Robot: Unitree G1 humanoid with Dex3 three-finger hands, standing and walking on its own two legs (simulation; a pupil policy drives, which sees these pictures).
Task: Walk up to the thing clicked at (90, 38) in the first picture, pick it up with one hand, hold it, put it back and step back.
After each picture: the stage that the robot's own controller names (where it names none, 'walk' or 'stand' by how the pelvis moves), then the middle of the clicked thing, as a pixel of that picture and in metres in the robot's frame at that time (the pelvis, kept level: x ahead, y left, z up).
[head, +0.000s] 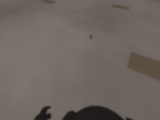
stand; (90, 36) +2.01 -0.01 -0.72
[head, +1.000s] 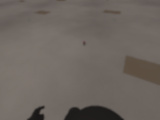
walk; (84, 43) +1.86 +0.26 -0.71
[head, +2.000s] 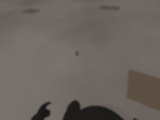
walk; (77, 53) +1.29 +0.34 -0.72
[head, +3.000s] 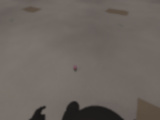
walk; (75, 68) +0.85 +0.29 -0.72
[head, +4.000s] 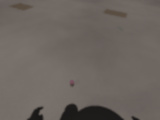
walk; (72, 83) +0.54 +0.23 -0.69
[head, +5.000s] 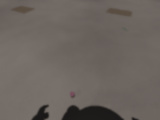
stand; (72, 94) +0.36 +0.21 -0.70
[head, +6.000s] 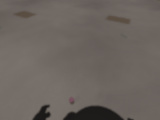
stand; (71, 100) +0.33 +0.20 -0.72
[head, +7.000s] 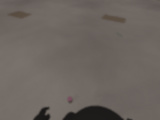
stand; (70, 99) +0.34 +0.22 -0.73
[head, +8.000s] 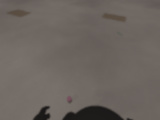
stand; (69, 99) +0.33 +0.23 -0.73
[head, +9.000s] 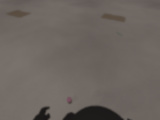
stand; (69, 100) +0.32 +0.23 -0.73
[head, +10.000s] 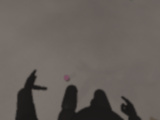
go down; (66, 78) +0.36 +0.22 -0.54
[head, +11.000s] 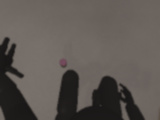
go down; (63, 63) +0.40 +0.25 -0.32
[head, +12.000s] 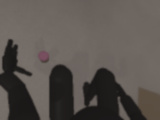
close in; (44, 57) +0.38 +0.29 -0.24
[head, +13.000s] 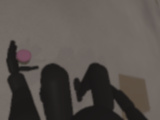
close; (24, 57) +0.38 +0.30 -0.21
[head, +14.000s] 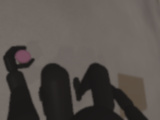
lift; (23, 58) +0.36 +0.30 -0.21
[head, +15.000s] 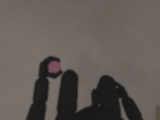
lift; (55, 68) +0.30 +0.25 -0.06
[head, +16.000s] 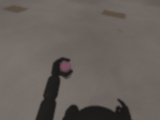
hold; (66, 70) +0.33 +0.17 +0.06
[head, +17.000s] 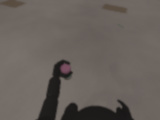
hold; (66, 72) +0.33 +0.17 +0.00
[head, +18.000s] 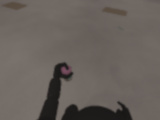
hold; (67, 73) +0.33 +0.17 +0.00
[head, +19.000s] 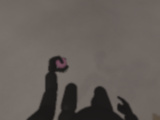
crouch; (62, 65) +0.37 +0.20 -0.06
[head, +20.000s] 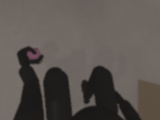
lower; (35, 57) +0.39 +0.29 -0.18
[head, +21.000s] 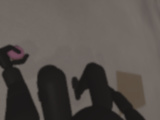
lower; (18, 56) +0.38 +0.31 -0.22
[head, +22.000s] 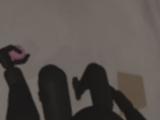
lower; (19, 56) +0.38 +0.31 -0.22
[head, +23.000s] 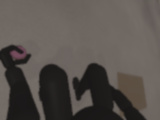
lower; (20, 55) +0.38 +0.31 -0.22
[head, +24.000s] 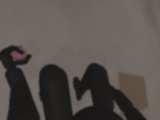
loosen; (20, 56) +0.38 +0.31 -0.22
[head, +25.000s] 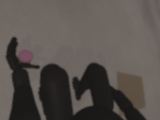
withdraw; (25, 58) +0.37 +0.29 -0.22
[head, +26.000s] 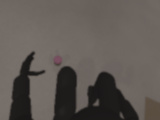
stand; (57, 61) +0.39 +0.25 -0.28
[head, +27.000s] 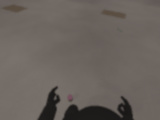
stand; (70, 98) +0.33 +0.19 -0.65
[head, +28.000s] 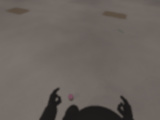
stand; (70, 97) +0.35 +0.20 -0.66
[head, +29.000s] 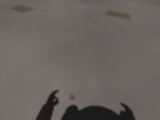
stand; (71, 96) +0.35 +0.20 -0.68
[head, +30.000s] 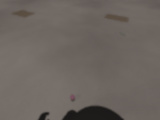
walk; (72, 98) +0.36 +0.20 -0.72
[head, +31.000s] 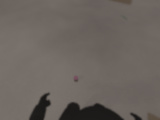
walk; (75, 79) +0.51 +0.16 -0.69
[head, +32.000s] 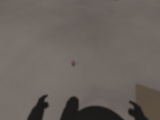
walk; (73, 63) +0.80 +0.28 -0.69
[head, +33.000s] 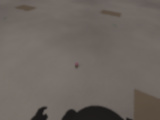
stand; (76, 65) +0.95 +0.22 -0.71
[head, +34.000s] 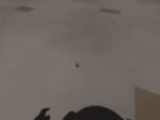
stand; (77, 64) +0.96 +0.23 -0.73
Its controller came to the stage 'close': yes
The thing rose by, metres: 0.72
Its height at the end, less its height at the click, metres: +0.00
